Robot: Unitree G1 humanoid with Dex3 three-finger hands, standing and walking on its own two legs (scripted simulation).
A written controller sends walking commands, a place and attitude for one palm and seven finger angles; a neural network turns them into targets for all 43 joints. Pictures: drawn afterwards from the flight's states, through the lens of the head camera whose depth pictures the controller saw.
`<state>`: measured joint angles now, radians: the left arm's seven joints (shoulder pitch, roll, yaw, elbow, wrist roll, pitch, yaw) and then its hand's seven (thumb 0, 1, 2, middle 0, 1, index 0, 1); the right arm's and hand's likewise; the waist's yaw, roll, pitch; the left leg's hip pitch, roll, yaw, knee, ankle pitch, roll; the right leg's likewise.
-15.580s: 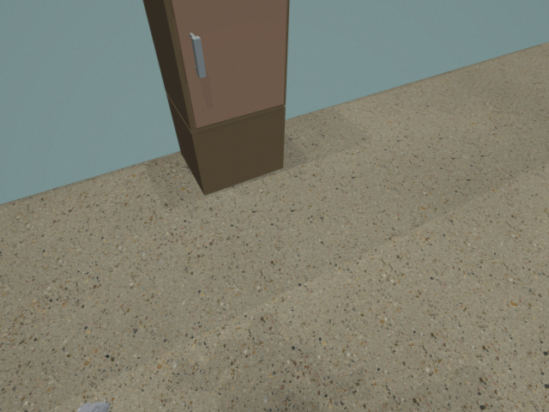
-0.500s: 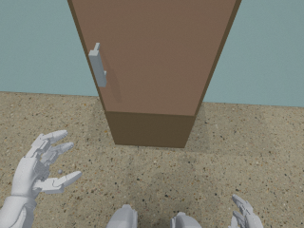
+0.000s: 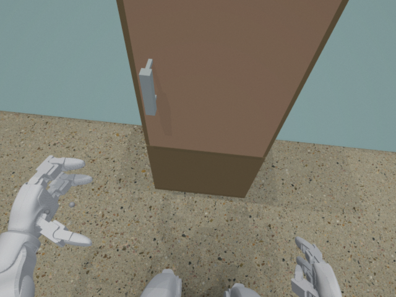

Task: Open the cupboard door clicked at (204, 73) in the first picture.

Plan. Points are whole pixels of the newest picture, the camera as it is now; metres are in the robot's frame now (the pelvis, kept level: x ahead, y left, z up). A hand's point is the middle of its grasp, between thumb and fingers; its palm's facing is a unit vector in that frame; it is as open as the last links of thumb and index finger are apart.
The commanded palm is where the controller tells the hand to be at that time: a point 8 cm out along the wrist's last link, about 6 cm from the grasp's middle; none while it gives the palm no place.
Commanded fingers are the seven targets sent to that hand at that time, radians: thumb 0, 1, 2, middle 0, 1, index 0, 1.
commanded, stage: raise the hand with hooked fingers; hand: left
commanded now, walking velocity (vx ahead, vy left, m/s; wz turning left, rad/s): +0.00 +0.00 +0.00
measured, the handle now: (150, 87) +0.60 +0.17 +0.04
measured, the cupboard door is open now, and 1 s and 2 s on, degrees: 0 0 0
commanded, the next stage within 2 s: move the hooked fingers beside the handle in 0.76 s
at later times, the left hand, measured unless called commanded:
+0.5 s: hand (67, 187) +0.29 +0.27 +0.05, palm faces -0.02 -1.00 -0.03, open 14.0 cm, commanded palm +0.27 +0.32 +0.06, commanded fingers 0.00 -0.50 0.30 -0.30 -1.20 -0.30 -1.20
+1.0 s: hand (72, 184) +0.30 +0.26 +0.05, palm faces +0.00 -1.00 -0.03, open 14.0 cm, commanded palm +0.29 +0.31 +0.06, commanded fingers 0.00 -0.50 0.30 -0.30 -1.20 -0.30 -1.20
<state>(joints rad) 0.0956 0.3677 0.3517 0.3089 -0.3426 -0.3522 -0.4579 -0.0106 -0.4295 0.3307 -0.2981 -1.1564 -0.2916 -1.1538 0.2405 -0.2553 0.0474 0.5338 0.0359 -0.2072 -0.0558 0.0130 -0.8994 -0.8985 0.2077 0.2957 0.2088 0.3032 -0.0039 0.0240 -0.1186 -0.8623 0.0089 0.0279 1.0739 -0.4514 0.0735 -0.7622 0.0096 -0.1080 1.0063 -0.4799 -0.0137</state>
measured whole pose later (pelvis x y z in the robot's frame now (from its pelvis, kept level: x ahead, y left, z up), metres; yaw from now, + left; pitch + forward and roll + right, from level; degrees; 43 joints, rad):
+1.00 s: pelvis +0.00 -0.01 +0.00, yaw +0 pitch +14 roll -3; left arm -0.09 0.43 0.42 0.53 -0.35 -0.35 -0.54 -0.02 -0.50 0.30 -0.30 -1.20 -0.30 -1.20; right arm 0.27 -0.28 0.05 0.56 0.04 -0.19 -0.07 0.01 -0.90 -0.90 0.21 0.30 0.21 0.30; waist -0.02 0.03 -0.11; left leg -0.86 0.02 0.02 1.06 -0.44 0.06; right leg -0.76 0.02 -0.11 1.00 -0.48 -0.03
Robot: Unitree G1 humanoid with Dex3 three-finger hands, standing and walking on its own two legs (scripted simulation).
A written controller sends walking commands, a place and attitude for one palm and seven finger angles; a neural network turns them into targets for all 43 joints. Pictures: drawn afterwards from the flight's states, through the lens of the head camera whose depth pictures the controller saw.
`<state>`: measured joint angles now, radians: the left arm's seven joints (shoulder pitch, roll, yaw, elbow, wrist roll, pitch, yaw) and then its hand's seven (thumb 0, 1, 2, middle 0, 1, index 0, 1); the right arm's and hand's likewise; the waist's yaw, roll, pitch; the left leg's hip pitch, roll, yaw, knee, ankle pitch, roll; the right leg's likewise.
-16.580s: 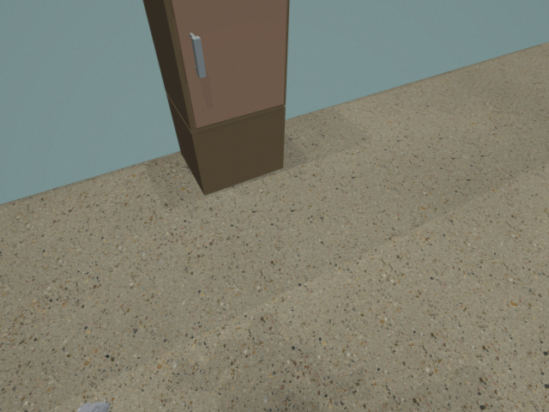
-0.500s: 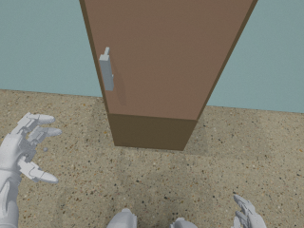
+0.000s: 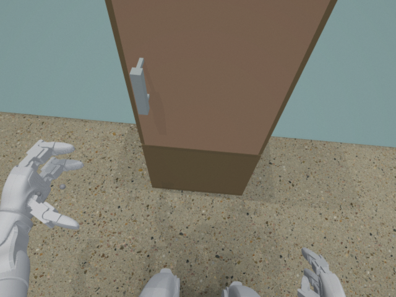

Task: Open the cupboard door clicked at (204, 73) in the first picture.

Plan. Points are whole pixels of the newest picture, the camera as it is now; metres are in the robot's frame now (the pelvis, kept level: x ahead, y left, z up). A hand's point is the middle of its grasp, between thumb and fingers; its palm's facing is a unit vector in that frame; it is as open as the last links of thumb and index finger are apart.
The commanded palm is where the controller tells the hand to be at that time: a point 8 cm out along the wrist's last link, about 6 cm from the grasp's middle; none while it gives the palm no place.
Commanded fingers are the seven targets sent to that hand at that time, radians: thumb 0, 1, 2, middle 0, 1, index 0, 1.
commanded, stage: move the hooked fingers beside the handle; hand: left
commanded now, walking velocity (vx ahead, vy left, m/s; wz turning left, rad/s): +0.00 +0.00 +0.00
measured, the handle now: (142, 87) +0.60 +0.18 +0.03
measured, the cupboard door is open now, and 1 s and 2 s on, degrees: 0 0 0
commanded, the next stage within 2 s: none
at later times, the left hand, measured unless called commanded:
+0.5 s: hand (81, 147) +0.39 +0.27 +0.05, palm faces -0.02 -1.00 -0.02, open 14.0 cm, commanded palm +0.38 +0.31 +0.05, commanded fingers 0.00 -0.50 0.30 -0.30 -1.20 -0.30 -1.20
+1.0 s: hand (95, 118) +0.47 +0.27 +0.04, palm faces -0.02 -1.00 -0.01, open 14.0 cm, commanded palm +0.47 +0.30 +0.05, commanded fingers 0.00 -0.50 0.30 -0.30 -1.20 -0.30 -1.20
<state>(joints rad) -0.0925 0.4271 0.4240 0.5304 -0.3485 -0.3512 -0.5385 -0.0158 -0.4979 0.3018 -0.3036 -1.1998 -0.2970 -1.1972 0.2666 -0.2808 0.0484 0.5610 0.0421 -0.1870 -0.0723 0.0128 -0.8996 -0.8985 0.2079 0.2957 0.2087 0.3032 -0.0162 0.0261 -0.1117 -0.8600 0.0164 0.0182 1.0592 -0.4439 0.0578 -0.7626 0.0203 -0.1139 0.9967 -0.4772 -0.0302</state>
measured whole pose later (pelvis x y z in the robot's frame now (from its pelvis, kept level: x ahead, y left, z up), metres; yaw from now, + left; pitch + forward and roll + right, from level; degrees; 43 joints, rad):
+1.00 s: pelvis +0.00 +0.01 -0.02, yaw -3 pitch +22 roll -5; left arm -0.75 0.64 0.50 1.14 -0.17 -0.40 -0.48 -0.02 -0.50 0.30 -0.30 -1.20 -0.30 -1.20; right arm 0.35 -0.29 0.05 0.62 0.02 0.01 -0.04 0.01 -0.90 -0.90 0.21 0.30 0.21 0.30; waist -0.14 0.02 -0.12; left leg -1.06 0.04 0.04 1.14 -0.48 0.07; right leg -0.96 0.04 -0.09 1.07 -0.49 -0.02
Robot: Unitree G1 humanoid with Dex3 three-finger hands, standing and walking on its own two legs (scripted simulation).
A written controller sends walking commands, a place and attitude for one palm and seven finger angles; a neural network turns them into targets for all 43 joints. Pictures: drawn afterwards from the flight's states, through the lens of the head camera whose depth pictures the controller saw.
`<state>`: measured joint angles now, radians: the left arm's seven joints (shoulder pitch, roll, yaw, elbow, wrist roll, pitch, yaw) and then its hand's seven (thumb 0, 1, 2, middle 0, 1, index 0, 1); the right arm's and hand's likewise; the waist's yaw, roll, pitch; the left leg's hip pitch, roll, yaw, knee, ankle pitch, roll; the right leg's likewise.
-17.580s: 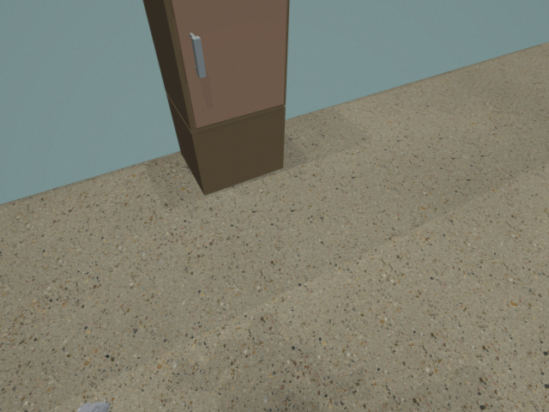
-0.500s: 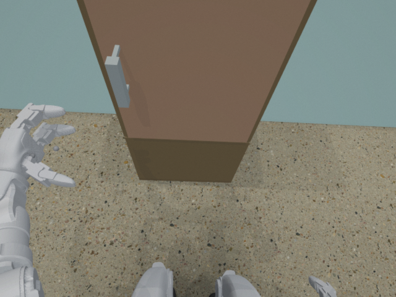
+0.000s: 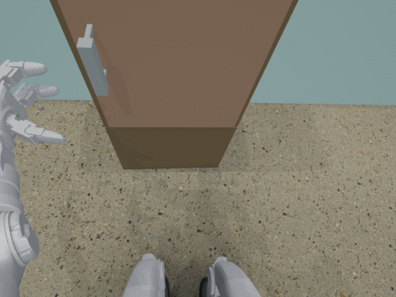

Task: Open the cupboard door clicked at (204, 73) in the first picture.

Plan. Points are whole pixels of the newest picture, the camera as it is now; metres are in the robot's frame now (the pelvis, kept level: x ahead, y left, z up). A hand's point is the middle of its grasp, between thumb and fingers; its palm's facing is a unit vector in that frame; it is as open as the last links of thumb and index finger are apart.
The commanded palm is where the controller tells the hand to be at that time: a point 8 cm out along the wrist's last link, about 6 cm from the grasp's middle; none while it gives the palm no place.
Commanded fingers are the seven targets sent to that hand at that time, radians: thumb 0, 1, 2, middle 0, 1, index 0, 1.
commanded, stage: move the hooked fingers beside the handle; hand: left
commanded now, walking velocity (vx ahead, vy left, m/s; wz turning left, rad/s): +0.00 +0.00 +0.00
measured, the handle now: (96, 61) +0.59 +0.20 +0.05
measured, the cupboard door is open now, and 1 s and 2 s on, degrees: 0 0 0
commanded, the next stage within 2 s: slide the fingers in behind the handle in 1.26 s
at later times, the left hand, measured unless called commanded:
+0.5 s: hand (59, 72) +0.54 +0.26 +0.06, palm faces +0.04 -1.00 -0.01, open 14.0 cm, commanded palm +0.53 +0.30 +0.06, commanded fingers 0.00 -0.50 0.30 -0.30 -1.20 -0.30 -1.20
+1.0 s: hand (55, 77) +0.54 +0.28 +0.05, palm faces +0.03 -1.00 -0.01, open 14.0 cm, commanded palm +0.53 +0.30 +0.05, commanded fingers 0.00 -0.50 0.30 -0.30 -1.20 -0.30 -1.20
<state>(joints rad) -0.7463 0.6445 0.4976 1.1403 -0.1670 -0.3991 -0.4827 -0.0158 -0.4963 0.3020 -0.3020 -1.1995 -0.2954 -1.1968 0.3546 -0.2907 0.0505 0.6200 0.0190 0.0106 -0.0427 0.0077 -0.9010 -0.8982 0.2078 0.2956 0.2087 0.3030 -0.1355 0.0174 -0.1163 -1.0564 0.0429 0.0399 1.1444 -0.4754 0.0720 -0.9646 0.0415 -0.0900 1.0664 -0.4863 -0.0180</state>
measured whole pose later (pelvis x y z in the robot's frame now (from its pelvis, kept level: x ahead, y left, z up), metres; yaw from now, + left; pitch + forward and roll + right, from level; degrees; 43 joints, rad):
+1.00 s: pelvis +0.01 +0.01 -0.01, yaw -1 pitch +28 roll -7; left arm -0.98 0.78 0.52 1.23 -0.08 -0.32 -0.44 -0.02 -0.50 0.30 -0.30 -1.20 -0.29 -1.20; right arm 0.38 -0.29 0.08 0.61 -0.01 0.09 -0.02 0.00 -0.90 -0.90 0.21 0.30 0.21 0.30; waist -0.21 0.03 -0.10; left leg -1.18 0.06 0.01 1.19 -0.50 0.07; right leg -1.07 0.06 -0.11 1.06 -0.49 -0.01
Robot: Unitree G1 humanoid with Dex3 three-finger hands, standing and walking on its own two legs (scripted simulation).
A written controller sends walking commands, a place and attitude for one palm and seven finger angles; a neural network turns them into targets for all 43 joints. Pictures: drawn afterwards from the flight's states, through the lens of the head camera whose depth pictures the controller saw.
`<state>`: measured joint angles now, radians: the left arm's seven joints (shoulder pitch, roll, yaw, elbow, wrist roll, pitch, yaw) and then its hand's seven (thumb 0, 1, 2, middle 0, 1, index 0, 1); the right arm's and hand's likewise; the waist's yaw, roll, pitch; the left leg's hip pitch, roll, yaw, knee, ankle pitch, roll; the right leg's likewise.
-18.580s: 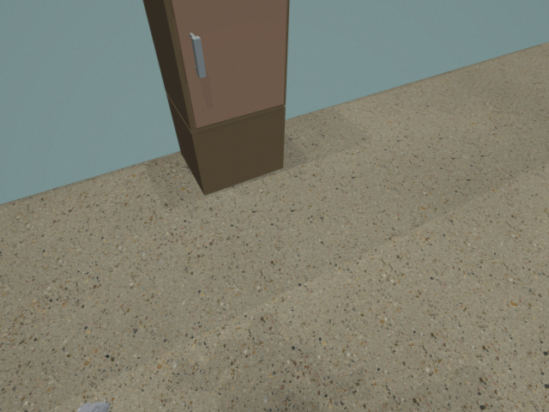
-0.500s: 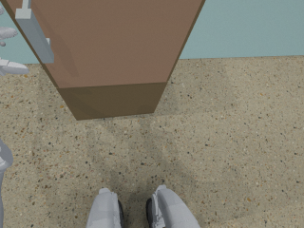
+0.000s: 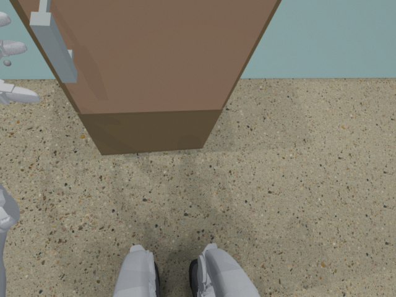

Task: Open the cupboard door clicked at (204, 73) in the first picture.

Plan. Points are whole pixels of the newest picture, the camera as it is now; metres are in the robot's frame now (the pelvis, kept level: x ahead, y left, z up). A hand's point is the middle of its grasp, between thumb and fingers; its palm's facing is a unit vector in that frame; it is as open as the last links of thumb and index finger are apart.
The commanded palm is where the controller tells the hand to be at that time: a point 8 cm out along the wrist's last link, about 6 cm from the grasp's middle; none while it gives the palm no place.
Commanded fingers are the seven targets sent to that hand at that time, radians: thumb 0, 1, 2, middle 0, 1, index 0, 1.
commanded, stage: move the hooked fingers beside the handle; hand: left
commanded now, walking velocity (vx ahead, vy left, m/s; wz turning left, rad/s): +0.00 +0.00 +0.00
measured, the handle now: (58, 41) +0.57 +0.21 +0.06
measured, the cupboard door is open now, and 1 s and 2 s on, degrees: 0 0 0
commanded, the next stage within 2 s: slide the fingers in behind the handle in 0.26 s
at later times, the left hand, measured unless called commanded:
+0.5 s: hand (16, 61) +0.52 +0.27 +0.06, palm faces +0.06 -1.00 -0.03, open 14.0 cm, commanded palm +0.50 +0.29 +0.06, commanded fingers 0.00 -0.50 0.30 -0.30 -1.20 -0.30 -1.20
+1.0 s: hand (45, 63) +0.52 +0.23 +0.06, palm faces +0.05 -1.00 -0.02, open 14.0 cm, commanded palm +0.50 +0.26 +0.06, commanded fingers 0.00 -0.50 0.30 -0.30 -1.20 -0.30 -1.20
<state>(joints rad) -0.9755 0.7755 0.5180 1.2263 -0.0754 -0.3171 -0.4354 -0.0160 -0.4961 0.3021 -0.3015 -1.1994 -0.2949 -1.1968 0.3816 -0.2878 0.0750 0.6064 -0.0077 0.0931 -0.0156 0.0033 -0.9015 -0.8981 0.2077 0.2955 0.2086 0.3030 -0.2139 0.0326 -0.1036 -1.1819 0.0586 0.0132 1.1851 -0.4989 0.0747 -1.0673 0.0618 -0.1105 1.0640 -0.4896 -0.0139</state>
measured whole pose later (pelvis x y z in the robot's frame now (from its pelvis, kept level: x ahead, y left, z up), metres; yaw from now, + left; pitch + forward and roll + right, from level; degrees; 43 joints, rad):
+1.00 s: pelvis +0.00 -0.01 +0.00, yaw +0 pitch +26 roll -5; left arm -0.96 0.64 0.46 1.22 -0.07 -0.38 -0.31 -0.02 -0.50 0.30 -0.30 -1.20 -0.30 -1.20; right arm 0.38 -0.28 0.07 0.62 -0.01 0.09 0.00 0.00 -0.90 -0.90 0.21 0.30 0.21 0.30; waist -0.21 0.04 -0.11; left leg -1.15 0.06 0.02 1.18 -0.49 0.06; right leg -1.06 0.06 -0.10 1.09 -0.50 -0.03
